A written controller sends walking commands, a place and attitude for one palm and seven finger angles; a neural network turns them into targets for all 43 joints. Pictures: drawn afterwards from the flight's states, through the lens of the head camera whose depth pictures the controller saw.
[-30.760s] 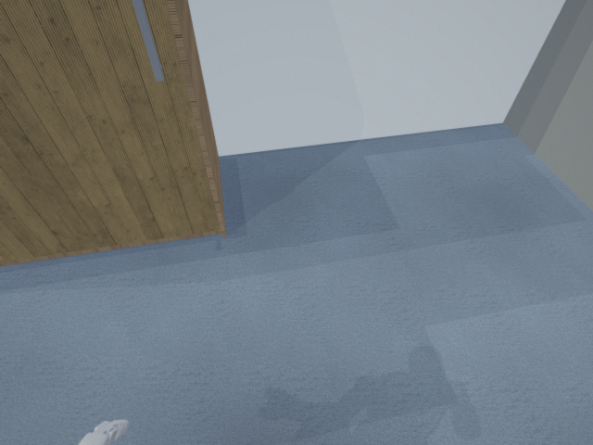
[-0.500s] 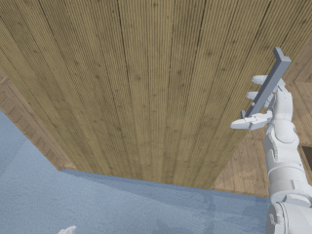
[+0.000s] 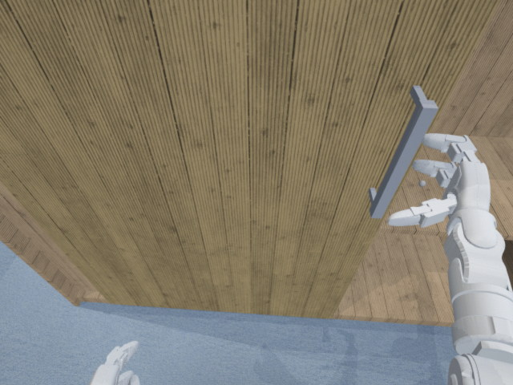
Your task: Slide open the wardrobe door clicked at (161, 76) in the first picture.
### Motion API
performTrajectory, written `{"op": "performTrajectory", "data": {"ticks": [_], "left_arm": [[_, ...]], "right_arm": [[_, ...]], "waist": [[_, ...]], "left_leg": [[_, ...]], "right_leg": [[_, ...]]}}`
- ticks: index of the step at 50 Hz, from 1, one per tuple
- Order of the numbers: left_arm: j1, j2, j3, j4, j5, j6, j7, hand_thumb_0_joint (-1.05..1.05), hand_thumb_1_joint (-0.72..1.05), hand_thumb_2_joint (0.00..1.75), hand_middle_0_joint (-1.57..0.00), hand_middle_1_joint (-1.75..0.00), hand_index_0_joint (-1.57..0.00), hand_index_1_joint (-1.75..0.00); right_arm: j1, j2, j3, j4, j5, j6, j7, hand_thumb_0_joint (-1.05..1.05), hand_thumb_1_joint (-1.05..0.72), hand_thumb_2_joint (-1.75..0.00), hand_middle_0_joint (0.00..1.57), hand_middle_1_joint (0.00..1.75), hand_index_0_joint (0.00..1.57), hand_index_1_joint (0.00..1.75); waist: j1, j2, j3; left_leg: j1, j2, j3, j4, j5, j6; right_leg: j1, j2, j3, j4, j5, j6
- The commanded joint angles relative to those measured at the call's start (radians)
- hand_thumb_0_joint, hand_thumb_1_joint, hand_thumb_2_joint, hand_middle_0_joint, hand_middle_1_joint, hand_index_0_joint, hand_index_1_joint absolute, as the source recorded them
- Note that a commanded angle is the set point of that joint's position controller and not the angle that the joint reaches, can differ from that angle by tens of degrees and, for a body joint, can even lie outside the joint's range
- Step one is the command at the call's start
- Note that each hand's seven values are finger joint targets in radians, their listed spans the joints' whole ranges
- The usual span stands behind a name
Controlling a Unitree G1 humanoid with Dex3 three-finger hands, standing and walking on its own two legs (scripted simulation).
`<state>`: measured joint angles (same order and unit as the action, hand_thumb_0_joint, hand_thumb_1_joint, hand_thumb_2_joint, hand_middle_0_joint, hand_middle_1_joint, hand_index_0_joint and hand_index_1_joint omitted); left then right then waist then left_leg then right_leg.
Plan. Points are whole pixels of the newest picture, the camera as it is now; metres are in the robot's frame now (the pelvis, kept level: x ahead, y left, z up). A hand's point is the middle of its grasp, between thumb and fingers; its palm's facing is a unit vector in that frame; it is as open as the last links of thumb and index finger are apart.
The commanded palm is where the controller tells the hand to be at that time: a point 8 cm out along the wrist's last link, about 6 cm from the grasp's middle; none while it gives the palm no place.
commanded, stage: slip the hand off the handle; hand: right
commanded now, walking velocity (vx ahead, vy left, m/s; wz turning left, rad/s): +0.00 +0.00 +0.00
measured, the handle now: (394, 160) +0.45 -0.20 +0.13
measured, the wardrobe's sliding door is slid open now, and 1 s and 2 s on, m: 0.68 0.68 0.68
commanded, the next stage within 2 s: draw the hand back to the body in 0.82 s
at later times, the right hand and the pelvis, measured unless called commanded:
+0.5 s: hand (446, 222) +0.33 -0.24 +0.12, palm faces +0.22 +0.97 -0.11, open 14.7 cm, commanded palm +0.30 -0.28 +0.13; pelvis +0.00 +0.00 +0.00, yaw +0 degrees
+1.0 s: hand (459, 259) +0.27 -0.23 +0.13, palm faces +0.19 +0.98 -0.06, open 14.7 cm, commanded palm +0.24 -0.28 +0.14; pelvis -0.01 +0.02 +0.00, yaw -1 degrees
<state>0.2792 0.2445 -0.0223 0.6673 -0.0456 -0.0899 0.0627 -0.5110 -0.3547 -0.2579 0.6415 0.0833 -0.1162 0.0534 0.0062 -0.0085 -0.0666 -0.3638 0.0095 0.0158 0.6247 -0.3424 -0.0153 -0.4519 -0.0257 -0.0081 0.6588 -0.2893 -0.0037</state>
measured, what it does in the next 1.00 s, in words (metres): stands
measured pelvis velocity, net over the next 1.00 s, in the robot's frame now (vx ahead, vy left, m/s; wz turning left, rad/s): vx -0.01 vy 0.02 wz -0.03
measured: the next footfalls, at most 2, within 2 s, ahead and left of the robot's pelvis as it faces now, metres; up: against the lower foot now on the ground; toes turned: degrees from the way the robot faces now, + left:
none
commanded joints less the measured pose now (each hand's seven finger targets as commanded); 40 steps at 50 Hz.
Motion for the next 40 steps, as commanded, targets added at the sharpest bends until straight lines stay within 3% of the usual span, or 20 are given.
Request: {"op": "performTrajectory", "data": {"ticks": [1,5,6,8,10,15,17,20,23,26,27,29,32,34,35,37,40], "left_arm": [[0.004,0.159,0.059,-0.111,0.004,-0.039,0.020,0.00,0.90,0.90,-0.20,-0.30,-0.20,-0.30],[0.010,0.161,0.058,-0.113,0.005,-0.036,0.024,0.00,0.90,0.90,-0.20,-0.30,-0.20,-0.30],[0.011,0.161,0.057,-0.114,0.006,-0.036,0.024,0.00,0.90,0.90,-0.20,-0.30,-0.20,-0.30],[0.013,0.160,0.064,-0.132,0.005,-0.038,0.018,0.00,0.90,0.90,-0.20,-0.30,-0.20,-0.30],[0.005,0.158,0.066,-0.147,0.002,-0.042,0.012,0.00,0.90,0.90,-0.20,-0.30,-0.20,-0.30],[-0.023,0.158,0.067,-0.174,-0.004,-0.050,0.010,0.00,0.90,0.90,-0.20,-0.30,-0.20,-0.30],[-0.038,0.158,0.065,-0.179,-0.004,-0.054,0.016,0.00,0.90,0.90,-0.20,-0.30,-0.20,-0.30],[-0.064,0.146,0.060,-0.185,-0.002,-0.069,0.020,0.00,0.90,0.90,-0.20,-0.30,-0.20,-0.30],[-0.079,0.148,0.052,-0.173,-0.002,-0.078,0.032,0.00,0.90,0.90,-0.20,-0.30,-0.20,-0.30],[-0.101,0.138,0.046,-0.175,-0.004,-0.096,0.041,0.00,0.90,0.90,-0.20,-0.30,-0.20,-0.30],[-0.100,0.139,0.045,-0.174,-0.004,-0.100,0.044,0.00,0.90,0.90,-0.20,-0.30,-0.20,-0.30],[-0.109,0.133,0.041,-0.178,-0.003,-0.111,0.045,0.00,0.90,0.90,-0.20,-0.30,-0.20,-0.30],[-0.119,0.135,0.037,-0.176,-0.005,-0.120,0.048,0.00,0.90,0.90,-0.20,-0.30,-0.20,-0.30],[-0.130,0.130,0.034,-0.187,-0.004,-0.126,0.045,0.00,0.90,0.90,-0.20,-0.30,-0.20,-0.30],[-0.136,0.125,0.031,-0.191,-0.004,-0.128,0.043,0.00,0.90,0.90,-0.20,-0.30,-0.20,-0.30],[-0.135,0.131,0.031,-0.187,-0.003,-0.126,0.045,0.00,0.90,0.90,-0.20,-0.30,-0.20,-0.30],[-0.154,0.119,0.026,-0.200,-0.002,-0.133,0.044,0.00,0.90,0.90,-0.20,-0.30,-0.20,-0.30]], "right_arm": [[-0.447,-0.250,-0.073,-0.209,0.020,-0.073,0.011,0.00,0.55,-0.20,0.25,1.15,0.25,1.15],[-0.439,-0.310,-0.117,-0.194,0.018,-0.095,0.032,0.00,0.55,-0.20,0.25,1.15,0.25,1.15],[-0.445,-0.301,-0.108,-0.192,0.020,-0.097,0.040,0.00,0.55,-0.20,0.25,1.15,0.25,1.15],[-0.342,-0.285,-0.115,-0.230,0.034,-0.104,0.059,0.00,0.55,-0.20,0.25,1.15,0.25,1.15],[-0.253,-0.257,-0.107,-0.268,0.057,-0.097,0.079,0.00,0.55,-0.20,0.25,1.15,0.25,1.15],[-0.093,-0.254,-0.136,-0.392,0.091,-0.053,0.081,0.00,0.55,-0.20,0.25,1.15,0.25,1.15],[-0.075,-0.286,-0.164,-0.457,0.093,-0.045,0.068,0.00,0.55,-0.20,0.25,1.15,0.25,1.15],[-0.062,-0.240,-0.127,-0.556,0.091,-0.045,0.055,0.00,0.55,-0.20,0.25,1.15,0.25,1.15],[-0.040,-0.252,-0.139,-0.553,0.097,-0.041,0.054,0.00,0.55,-0.20,0.25,1.15,0.25,1.15],[-0.031,-0.211,-0.095,-0.597,0.100,-0.037,0.070,0.00,0.55,-0.20,0.25,1.15,0.25,1.15],[-0.032,-0.220,-0.099,-0.601,0.101,-0.036,0.071,0.00,0.55,-0.20,0.25,1.15,0.25,1.15],[0.031,-0.189,-0.084,-0.603,0.108,-0.028,0.076,0.00,0.55,-0.20,0.25,1.15,0.25,1.15],[0.052,-0.186,-0.080,-0.611,0.115,-0.011,0.080,0.00,0.55,-0.20,0.25,1.15,0.25,1.15],[0.132,-0.188,-0.096,-0.639,0.117,-0.001,0.078,0.00,0.55,-0.20,0.25,1.15,0.25,1.15],[0.152,-0.168,-0.084,-0.655,0.122,0.005,0.079,0.00,0.55,-0.20,0.25,1.15,0.25,1.15],[0.186,-0.207,-0.127,-0.649,0.128,0.016,0.074,0.00,0.55,-0.20,0.25,1.15,0.25,1.15],[0.207,-0.189,-0.113,-0.737,0.124,0.014,0.072,0.00,0.55,-0.20,0.25,1.15,0.25,1.15]], "waist": [[0.030,-0.022,-0.265],[0.019,-0.056,-0.285],[0.026,-0.055,-0.283],[0.000,-0.068,-0.341],[-0.011,-0.066,-0.328],[-0.025,-0.022,-0.269],[-0.027,-0.021,-0.241],[-0.017,-0.055,-0.239],[-0.009,-0.031,-0.193],[-0.011,-0.091,-0.207],[-0.004,-0.077,-0.197],[-0.019,-0.051,-0.199],[-0.017,-0.037,-0.180],[-0.042,-0.045,-0.185],[-0.039,-0.042,-0.175],[-0.041,0.012,-0.149],[-0.044,-0.038,-0.158]], "left_leg": [[-0.035,-0.031,0.019,-0.081,0.240,0.037],[-0.021,-0.032,0.015,-0.073,0.242,0.039],[-0.023,-0.033,0.015,-0.074,0.248,0.038],[0.016,-0.035,0.016,-0.062,0.292,0.041],[0.023,-0.038,0.020,-0.062,0.311,0.040],[0.036,-0.041,0.026,-0.071,0.304,0.035],[0.042,-0.040,0.025,-0.077,0.285,0.034],[0.016,-0.041,0.023,-0.080,0.252,0.031],[-0.002,-0.040,0.021,-0.096,0.186,0.028],[-0.009,-0.037,0.018,-0.098,0.162,0.032],[-0.012,-0.038,0.019,-0.102,0.155,0.032],[-0.002,-0.037,0.025,-0.101,0.160,0.032],[-0.002,-0.035,0.025,-0.109,0.147,0.030],[0.022,-0.032,0.025,-0.106,0.166,0.032],[0.021,-0.030,0.027,-0.109,0.176,0.029],[0.024,-0.033,0.025,-0.119,0.163,0.026],[0.033,-0.030,0.024,-0.114,0.176,0.027]], "right_leg": [[0.244,0.010,0.024,-0.067,0.225,-0.024],[0.232,0.013,0.021,-0.064,0.224,-0.026],[0.232,0.015,0.018,-0.062,0.228,-0.028],[0.250,0.015,0.014,-0.056,0.280,-0.028],[0.253,0.013,0.011,-0.056,0.297,-0.027],[0.216,0.013,0.002,-0.072,0.267,-0.033],[0.199,0.014,-0.001,-0.075,0.244,-0.036],[0.228,0.016,-0.001,-0.080,0.217,-0.035],[0.204,0.015,0.004,-0.089,0.148,-0.035],[0.234,0.018,0.006,-0.092,0.130,-0.031],[0.233,0.016,0.010,-0.090,0.124,-0.033],[0.236,0.017,0.017,-0.098,0.126,-0.031],[0.228,0.019,0.016,-0.097,0.110,-0.031],[0.226,0.021,0.013,-0.104,0.126,-0.028],[0.227,0.024,0.009,-0.102,0.129,-0.028],[0.205,0.021,0.010,-0.104,0.117,-0.031],[0.222,0.025,0.004,-0.107,0.131,-0.028]]}}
